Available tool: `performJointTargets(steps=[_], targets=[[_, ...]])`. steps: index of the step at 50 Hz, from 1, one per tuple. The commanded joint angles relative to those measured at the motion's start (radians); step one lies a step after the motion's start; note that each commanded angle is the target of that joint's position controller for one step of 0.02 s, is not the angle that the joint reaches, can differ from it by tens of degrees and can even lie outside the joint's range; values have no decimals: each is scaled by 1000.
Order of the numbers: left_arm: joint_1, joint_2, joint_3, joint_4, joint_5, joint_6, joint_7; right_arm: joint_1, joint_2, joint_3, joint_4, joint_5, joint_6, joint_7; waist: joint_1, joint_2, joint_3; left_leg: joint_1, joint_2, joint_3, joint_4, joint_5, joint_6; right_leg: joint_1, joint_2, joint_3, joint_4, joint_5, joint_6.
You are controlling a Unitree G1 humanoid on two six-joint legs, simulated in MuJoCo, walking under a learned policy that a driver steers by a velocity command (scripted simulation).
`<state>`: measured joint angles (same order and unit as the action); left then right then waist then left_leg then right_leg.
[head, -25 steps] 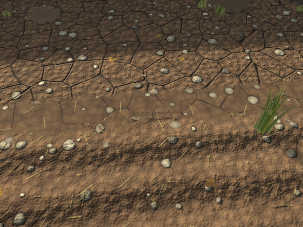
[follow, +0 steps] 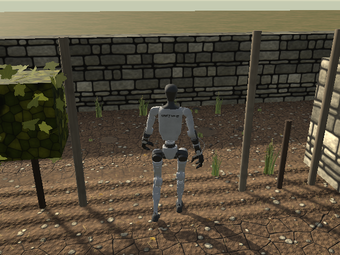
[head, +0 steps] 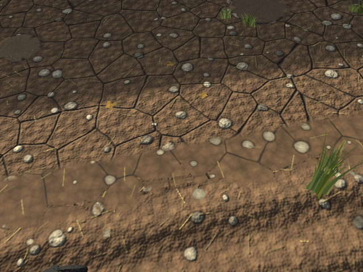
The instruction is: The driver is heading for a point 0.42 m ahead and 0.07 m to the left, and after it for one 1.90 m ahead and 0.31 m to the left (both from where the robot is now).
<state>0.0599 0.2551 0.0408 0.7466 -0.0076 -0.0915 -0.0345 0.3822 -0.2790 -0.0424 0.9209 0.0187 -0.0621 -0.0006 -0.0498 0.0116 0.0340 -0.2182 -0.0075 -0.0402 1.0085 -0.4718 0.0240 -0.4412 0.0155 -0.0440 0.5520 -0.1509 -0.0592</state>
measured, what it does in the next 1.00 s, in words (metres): walks ahead: left foot, then right foot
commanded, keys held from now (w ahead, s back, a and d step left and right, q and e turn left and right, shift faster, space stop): w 1.00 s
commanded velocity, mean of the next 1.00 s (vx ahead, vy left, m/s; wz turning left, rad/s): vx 0.50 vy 0.00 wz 0.00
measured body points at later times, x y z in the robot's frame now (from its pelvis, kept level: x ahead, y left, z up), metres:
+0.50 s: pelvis +0.26 +0.05 +0.00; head +0.30 +0.06 +0.45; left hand +0.27 +0.33 -0.14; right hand +0.47 -0.20 -0.09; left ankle +0.36 +0.15 -0.73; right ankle +0.10 -0.09 -0.69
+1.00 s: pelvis +0.53 +0.02 +0.00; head +0.56 +0.01 +0.45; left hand +0.75 +0.25 -0.09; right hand +0.50 -0.26 -0.14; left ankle +0.37 +0.15 -0.72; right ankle +0.65 -0.09 -0.73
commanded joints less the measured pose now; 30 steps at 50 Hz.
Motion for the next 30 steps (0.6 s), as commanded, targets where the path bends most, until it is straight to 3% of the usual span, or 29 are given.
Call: performJointTargets(steps=[1,2,3,6,9,13,16,18,20,21,22,23,24,25,26,27,28,30], targets=[[189,138,39,9,3,4,10,-94,-132,-27,-116,14,-45,3,110,-71,-112,-514,100,-27,225,77,10,488,-308,435,-284,-8,-194],[150,109,31,5,11,-1,8,-98,-126,-34,-114,0,-35,-2,77,-76,-75,-457,129,-31,163,126,7,385,-272,368,-318,52,-176],[133,104,29,6,17,-5,5,-72,-104,-32,-107,-3,-23,-3,50,-98,-65,-400,140,-33,135,155,1,319,-255,332,-350,74,-174],[141,131,37,28,11,-18,7,-79,-67,-27,-112,-11,0,-7,26,-90,-39,-388,152,-19,43,230,-25,242,-241,251,-414,142,-194],[180,154,43,54,9,-14,21,-185,-61,-25,-144,-18,-2,-4,50,-70,-11,-436,154,-14,-132,400,-42,258,-220,183,-436,174,-178],[244,178,47,91,-4,-6,31,-323,-39,-13,-179,-12,-12,10,99,-66,13,-381,114,21,-355,559,-42,280,-197,116,-435,154,-145],[297,189,50,125,-12,6,32,-401,-49,-11,-211,-4,-16,23,125,-66,33,-395,99,19,-435,536,-29,369,-236,129,-400,136,-141],[305,197,55,140,-16,16,35,-423,-63,-12,-229,-3,-22,33,120,-73,37,-398,92,14,-475,472,-6,434,-267,144,-360,164,-129],[294,211,60,146,-17,27,40,-383,-87,-20,-225,-3,-28,39,87,-90,14,-322,71,32,-504,400,20,472,-282,151,-297,265,-109],[272,214,60,144,-18,33,41,-306,-107,-32,-204,-6,-30,37,38,-91,-29,-205,42,62,-534,391,40,468,-258,125,-208,410,-90],[273,187,50,142,-13,37,43,-157,-153,-57,-156,-10,-30,30,-23,-68,-126,10,28,75,-539,405,70,418,-202,82,-30,498,-64],[284,134,27,116,12,35,44,24,-231,-79,-124,-20,-28,20,-82,52,-283,308,208,-126,-507,454,137,228,-137,27,288,263,-23],[401,25,-3,111,7,13,36,60,-289,-90,-103,-17,-20,25,-19,318,-377,598,394,-578,-629,234,285,-165,46,34,598,-364,37],[340,132,20,122,-12,-5,30,52,-188,-63,-116,-9,-21,28,-59,199,-344,568,379,-634,-697,99,259,-272,-2,162,712,-435,26],[254,175,33,93,-34,-17,25,-21,-155,-51,-128,-11,-23,25,-48,148,-215,453,351,-503,-715,117,222,-330,-50,147,726,-348,10],[206,165,31,84,-31,-19,30,-92,-141,-45,-143,-17,-24,25,-20,74,-143,323,315,-403,-738,210,205,-301,-100,119,689,-258,11],[182,157,35,80,-15,-16,34,-137,-116,-39,-148,-23,-26,27,4,53,-88,216,284,-331,-769,295,202,-269,-128,113,633,-198,17],[216,126,35,91,-11,4,34,-164,-90,-31,-146,-30,-34,29,49,83,-78,116,244,-246,-823,382,198,-172,-156,118,574,-137,27]])
Keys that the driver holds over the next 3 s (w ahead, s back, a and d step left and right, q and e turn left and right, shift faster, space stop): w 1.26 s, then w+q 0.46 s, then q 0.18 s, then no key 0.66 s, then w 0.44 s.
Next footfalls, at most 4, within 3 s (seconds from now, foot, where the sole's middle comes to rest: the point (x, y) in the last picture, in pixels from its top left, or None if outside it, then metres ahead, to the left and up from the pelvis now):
0.44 left None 0.40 0.15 -0.76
1.00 right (208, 208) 0.69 -0.09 -0.76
1.56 left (147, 150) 0.99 0.15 -0.76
2.00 right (172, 103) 1.28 0.03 -0.76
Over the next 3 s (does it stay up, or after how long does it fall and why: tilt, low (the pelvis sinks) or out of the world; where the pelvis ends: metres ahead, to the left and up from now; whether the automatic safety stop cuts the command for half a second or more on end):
stays up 1.27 0.13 0.02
